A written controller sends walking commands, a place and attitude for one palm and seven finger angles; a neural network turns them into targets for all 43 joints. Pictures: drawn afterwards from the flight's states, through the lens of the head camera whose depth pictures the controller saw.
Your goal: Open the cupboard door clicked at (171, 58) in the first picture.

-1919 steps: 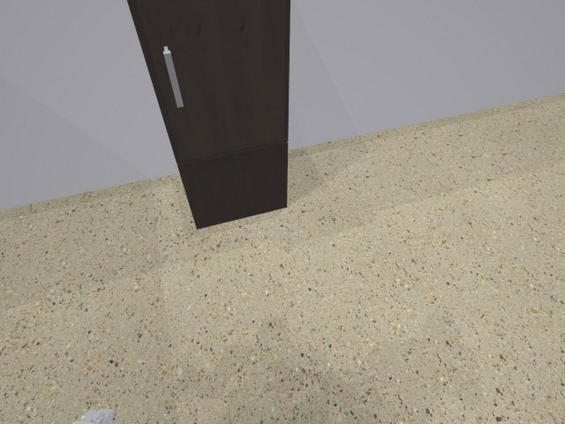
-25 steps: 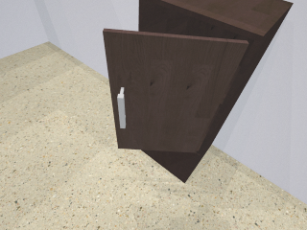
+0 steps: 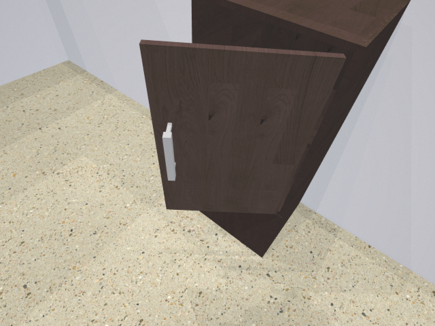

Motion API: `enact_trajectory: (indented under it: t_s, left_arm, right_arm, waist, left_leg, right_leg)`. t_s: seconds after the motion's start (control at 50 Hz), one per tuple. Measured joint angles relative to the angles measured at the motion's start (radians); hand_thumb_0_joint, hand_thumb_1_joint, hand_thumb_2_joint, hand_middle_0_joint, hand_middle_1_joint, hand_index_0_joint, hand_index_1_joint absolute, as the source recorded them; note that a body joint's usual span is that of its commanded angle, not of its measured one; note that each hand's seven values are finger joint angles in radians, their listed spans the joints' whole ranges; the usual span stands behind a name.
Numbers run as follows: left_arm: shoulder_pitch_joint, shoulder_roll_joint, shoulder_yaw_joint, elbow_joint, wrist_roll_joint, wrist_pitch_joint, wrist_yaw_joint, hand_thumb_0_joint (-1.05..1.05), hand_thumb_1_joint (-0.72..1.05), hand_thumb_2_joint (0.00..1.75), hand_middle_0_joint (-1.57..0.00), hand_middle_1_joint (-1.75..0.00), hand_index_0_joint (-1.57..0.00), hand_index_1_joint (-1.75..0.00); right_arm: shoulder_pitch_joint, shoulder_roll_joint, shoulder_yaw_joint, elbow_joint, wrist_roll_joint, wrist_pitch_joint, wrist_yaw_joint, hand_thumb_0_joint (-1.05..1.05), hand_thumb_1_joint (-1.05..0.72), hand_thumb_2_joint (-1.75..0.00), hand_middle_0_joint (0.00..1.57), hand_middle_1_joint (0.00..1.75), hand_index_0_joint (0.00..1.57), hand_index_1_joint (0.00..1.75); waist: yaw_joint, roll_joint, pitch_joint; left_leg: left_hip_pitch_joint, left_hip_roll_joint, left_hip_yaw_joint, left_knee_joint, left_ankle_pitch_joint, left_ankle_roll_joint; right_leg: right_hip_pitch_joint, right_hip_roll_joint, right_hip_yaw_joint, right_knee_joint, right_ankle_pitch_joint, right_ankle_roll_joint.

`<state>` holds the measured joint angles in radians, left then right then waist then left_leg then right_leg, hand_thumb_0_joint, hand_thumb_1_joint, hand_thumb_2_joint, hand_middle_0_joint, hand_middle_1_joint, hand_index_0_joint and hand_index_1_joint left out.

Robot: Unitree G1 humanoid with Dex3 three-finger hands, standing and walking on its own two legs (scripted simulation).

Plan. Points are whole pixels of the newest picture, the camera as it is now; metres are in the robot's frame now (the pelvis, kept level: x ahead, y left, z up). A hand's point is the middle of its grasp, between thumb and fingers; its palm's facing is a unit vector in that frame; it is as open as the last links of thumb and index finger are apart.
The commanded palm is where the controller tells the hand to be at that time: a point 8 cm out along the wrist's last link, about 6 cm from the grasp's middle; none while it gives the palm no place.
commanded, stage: look again from close up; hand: left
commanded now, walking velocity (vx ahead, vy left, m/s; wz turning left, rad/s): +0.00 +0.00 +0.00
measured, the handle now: (170, 152) +0.51 +0.15 -0.03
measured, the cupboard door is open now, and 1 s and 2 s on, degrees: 37 37 37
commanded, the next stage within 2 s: raise the hand with hooked fingers in 0.26 s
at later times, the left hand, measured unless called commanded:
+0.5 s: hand out of the picture +0.10 +0.17 -0.10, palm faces +0.23 -0.93 -0.27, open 7.3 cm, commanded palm +0.11 +0.19 -0.07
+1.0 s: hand (143, 301) +0.17 +0.14 -0.05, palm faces +0.12 -0.99 -0.11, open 9.9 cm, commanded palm +0.15 +0.20 -0.05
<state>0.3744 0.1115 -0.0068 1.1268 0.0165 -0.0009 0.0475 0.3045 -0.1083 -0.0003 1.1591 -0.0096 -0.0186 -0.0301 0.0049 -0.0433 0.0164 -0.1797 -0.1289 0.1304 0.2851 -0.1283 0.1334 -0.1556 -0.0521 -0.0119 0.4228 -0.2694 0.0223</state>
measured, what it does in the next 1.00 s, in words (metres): lowers itself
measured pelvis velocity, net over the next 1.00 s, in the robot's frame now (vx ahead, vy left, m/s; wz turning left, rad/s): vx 0.00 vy -0.10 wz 0.10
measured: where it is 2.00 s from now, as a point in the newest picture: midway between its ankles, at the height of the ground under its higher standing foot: outside the picture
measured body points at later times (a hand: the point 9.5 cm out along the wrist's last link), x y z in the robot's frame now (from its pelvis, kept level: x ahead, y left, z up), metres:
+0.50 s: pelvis +0.01 -0.03 -0.01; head +0.02 -0.03 +0.44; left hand +0.08 +0.22 -0.08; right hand +0.05 -0.27 -0.14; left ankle +0.03 +0.01 -0.74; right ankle -0.01 -0.14 -0.74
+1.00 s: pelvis +0.00 -0.10 -0.10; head +0.07 -0.09 +0.35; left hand +0.16 +0.20 -0.04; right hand +0.25 -0.30 -0.16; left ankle +0.03 +0.01 -0.74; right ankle +0.00 -0.13 -0.74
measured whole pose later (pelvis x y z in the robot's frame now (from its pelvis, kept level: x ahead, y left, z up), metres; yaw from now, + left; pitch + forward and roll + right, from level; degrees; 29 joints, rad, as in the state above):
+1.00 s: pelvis +0.00 -0.10 -0.10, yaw +6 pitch +16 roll -2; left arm 0.40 0.28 0.27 0.11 -0.34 -0.56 -0.42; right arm 0.12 -0.24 0.01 0.55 0.02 -0.19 -0.04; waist 0.05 0.00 -0.15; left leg -0.95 -0.01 -0.03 1.17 -0.50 0.01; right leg -0.84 0.08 -0.19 1.12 -0.57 -0.11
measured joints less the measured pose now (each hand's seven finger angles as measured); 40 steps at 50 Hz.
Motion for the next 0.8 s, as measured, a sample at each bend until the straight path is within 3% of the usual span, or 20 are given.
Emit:
enact_trajectory:
  t_s: [0.38, 0.4, 0.42, 0.44, 0.5, 0.56, 0.62, 0.68, 0.7, 0.74, 0.8]
  left_arm:
    - [-0.02, 0.007, -0.01, -0.007, 0.003, -0.018, 0.001, 0.0, 0.91, 0.9, -0.19, -0.3, -0.2, -0.3]
    - [0.026, 0.009, -0.008, -0.167, -0.032, 0.043, 0.002, 0.0, 0.91, 0.9, -0.19, -0.3, -0.2, -0.3]
    - [0.086, 0.028, -0.007, -0.354, -0.04, 0.097, 0.034, 0.02, 0.93, 0.9, -0.2, -0.3, -0.21, -0.3]
    - [0.14, 0.057, -0.002, -0.512, -0.055, 0.098, 0.063, 0.05, 0.96, 0.89, -0.2, -0.3, -0.21, -0.3]
    - [0.189, 0.118, 0.003, -0.842, -0.134, 0.025, 0.107, 0.07, 0.96, 0.88, -0.2, -0.32, -0.21, -0.32]
    - [0.098, 0.114, 0.03, -0.968, -0.174, -0.125, 0.073, 0.06, 0.91, 0.87, -0.2, -0.34, -0.2, -0.35]
    - [-0.015, 0.079, 0.076, -0.949, -0.225, -0.332, -0.049, 0.04, 0.84, 0.85, -0.2, -0.38, -0.2, -0.38]
    - [-0.048, 0.062, 0.109, -0.93, -0.252, -0.509, -0.23, 0.02, 0.76, 0.82, -0.2, -0.41, -0.21, -0.42]
    - [-0.039, 0.066, 0.118, -0.931, -0.25, -0.537, -0.278, 0.02, 0.73, 0.81, -0.2, -0.43, -0.21, -0.43]
    - [-0.001, 0.081, 0.133, -0.945, -0.253, -0.536, -0.338, 0.01, 0.68, 0.79, -0.21, -0.46, -0.22, -0.46]
    - [0.078, 0.098, 0.166, -0.982, -0.274, -0.477, -0.348, 0.01, 0.59, 0.76, -0.22, -0.5, -0.23, -0.5]
  right_arm:
    - [-0.008, -0.012, 0.01, -0.017, -0.001, -0.003, 0.006, 0.01, -0.91, -0.9, 0.2, 0.3, 0.2, 0.29]
    - [0.012, -0.02, 0.015, -0.074, 0.005, -0.005, 0.006, 0.01, -0.91, -0.9, 0.2, 0.3, 0.2, 0.3]
    - [0.041, -0.03, 0.025, -0.128, 0.013, -0.045, 0.0, 0.01, -0.92, -0.9, 0.21, 0.3, 0.2, 0.3]
    - [0.069, -0.041, 0.028, -0.173, 0.025, -0.098, -0.003, 0.02, -0.92, -0.9, 0.21, 0.3, 0.2, 0.3]
    - [0.102, -0.092, 0.023, -0.285, 0.052, -0.213, -0.008, 0.02, -0.92, -0.9, 0.21, 0.3, 0.2, 0.3]
    - [0.059, -0.16, 0.011, -0.367, 0.037, -0.255, -0.004, 0.02, -0.92, -0.9, 0.21, 0.3, 0.2, 0.3]
    - [-0.024, -0.19, -0.014, -0.42, 0.019, -0.248, 0.009, 0.02, -0.91, -0.9, 0.21, 0.3, 0.2, 0.3]
    - [-0.098, -0.183, -0.044, -0.501, 0.022, -0.231, 0.036, 0.02, -0.91, -0.9, 0.2, 0.3, 0.2, 0.3]
    - [-0.118, -0.178, -0.052, -0.532, 0.025, -0.22, 0.041, 0.02, -0.91, -0.9, 0.2, 0.3, 0.2, 0.3]
    - [-0.15, -0.17, -0.06, -0.593, 0.029, -0.191, 0.042, 0.02, -0.91, -0.9, 0.2, 0.3, 0.2, 0.3]
    - [-0.178, -0.158, -0.061, -0.658, 0.033, -0.153, 0.028, 0.01, -0.91, -0.9, 0.2, 0.3, 0.2, 0.29]
  waist:
    - [-0.006, 0.005, 0.002]
    - [-0.019, 0.006, 0.008]
    - [-0.019, 0.001, 0.005]
    - [-0.018, -0.001, -0.011]
    - [-0.033, 0.018, -0.04]
    - [-0.059, 0.059, -0.069]
    - [-0.055, 0.065, -0.145]
    - [-0.048, 0.033, -0.187]
    - [-0.045, 0.021, -0.193]
    - [-0.037, 0.001, -0.197]
    - [-0.017, -0.008, -0.188]
  left_leg:
    - [-0.017, 0.031, -0.019, 0.044, -0.023, -0.016]
    - [-0.033, 0.03, -0.026, 0.068, -0.032, -0.02]
    - [-0.043, 0.027, -0.026, 0.08, -0.039, -0.025]
    - [-0.056, 0.023, -0.025, 0.09, -0.046, -0.039]
    - [-0.111, 0.006, -0.042, 0.159, -0.073, -0.054]
    - [-0.237, 0.007, -0.064, 0.331, -0.141, -0.054]
    - [-0.414, 0.041, -0.059, 0.512, -0.218, -0.072]
    - [-0.553, 0.076, -0.05, 0.665, -0.282, -0.064]
    - [-0.586, 0.084, -0.049, 0.704, -0.302, -0.057]
    - [-0.631, 0.098, -0.051, 0.765, -0.333, -0.07]
    - [-0.66, 0.109, -0.069, 0.812, -0.36, -0.087]
  right_leg:
    - [0.016, 0.03, -0.02, -0.019, -0.002, -0.013]
    - [0.003, 0.028, -0.028, 0.004, -0.011, -0.014]
    - [-0.026, 0.027, -0.022, 0.059, -0.041, -0.024]
    - [-0.063, 0.026, -0.017, 0.125, -0.071, -0.033]
    - [-0.142, 0.024, -0.029, 0.213, -0.098, -0.042]
    - [-0.228, 0.033, -0.053, 0.273, -0.101, -0.059]
    - [-0.391, 0.058, -0.06, 0.421, -0.164, -0.076]
    - [-0.528, 0.088, -0.061, 0.556, -0.219, -0.103]
    - [-0.561, 0.095, -0.062, 0.593, -0.237, -0.11]
    - [-0.604, 0.106, -0.068, 0.648, -0.265, -0.126]
    - [-0.623, 0.117, -0.087, 0.68, -0.29, -0.134]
